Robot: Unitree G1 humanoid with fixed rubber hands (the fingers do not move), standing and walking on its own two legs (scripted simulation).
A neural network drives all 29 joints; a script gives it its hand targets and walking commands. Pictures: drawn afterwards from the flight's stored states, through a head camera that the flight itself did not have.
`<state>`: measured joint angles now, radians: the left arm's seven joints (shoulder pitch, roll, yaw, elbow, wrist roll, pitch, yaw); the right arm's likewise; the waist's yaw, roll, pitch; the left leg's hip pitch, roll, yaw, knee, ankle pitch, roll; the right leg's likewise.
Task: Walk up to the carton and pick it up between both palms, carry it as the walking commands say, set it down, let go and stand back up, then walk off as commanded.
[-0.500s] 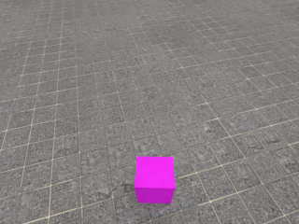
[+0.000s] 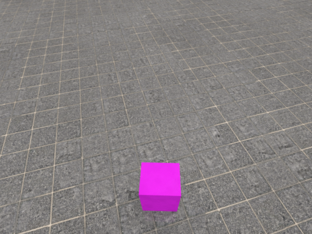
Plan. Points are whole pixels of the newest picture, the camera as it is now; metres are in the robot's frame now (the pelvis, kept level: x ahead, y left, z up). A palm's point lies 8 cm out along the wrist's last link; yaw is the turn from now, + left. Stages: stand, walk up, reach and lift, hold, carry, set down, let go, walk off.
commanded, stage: walk up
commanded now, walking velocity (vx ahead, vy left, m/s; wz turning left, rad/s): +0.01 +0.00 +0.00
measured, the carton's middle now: (160, 188) +0.45 +0.02 -0.63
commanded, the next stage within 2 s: none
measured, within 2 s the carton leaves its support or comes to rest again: neither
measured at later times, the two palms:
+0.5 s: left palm out of the picture -0.05 +0.21 -0.15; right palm out of the picture -0.03 -0.22 -0.15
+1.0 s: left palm out of the picture -0.06 +0.23 -0.14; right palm out of the picture -0.02 -0.24 -0.15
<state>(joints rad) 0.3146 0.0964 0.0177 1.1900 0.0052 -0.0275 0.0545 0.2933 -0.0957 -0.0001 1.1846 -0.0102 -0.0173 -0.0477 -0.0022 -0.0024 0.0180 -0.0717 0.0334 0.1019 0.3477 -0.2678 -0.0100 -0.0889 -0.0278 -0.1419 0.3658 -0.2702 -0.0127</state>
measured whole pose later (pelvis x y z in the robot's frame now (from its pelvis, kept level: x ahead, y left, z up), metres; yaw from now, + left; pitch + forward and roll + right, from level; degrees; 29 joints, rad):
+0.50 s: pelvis -0.02 -0.01 +0.00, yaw +0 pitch -1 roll +0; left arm 0.30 0.13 0.02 1.19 0.01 -0.04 0.04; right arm 0.26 -0.13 -0.01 1.17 -0.01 -0.02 -0.04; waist 0.00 0.00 0.04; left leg -0.08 0.04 0.09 0.36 -0.25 -0.02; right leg -0.09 -0.02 -0.15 0.37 -0.25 -0.03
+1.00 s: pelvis -0.03 +0.00 +0.00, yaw +2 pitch -1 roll +0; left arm 0.35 0.16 0.05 1.11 0.05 -0.03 0.03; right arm 0.27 -0.19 -0.04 1.11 -0.03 0.01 0.00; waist 0.01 0.00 0.01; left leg -0.32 0.06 0.08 0.81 -0.41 -0.04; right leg -0.13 -0.04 -0.17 0.41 -0.27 -0.03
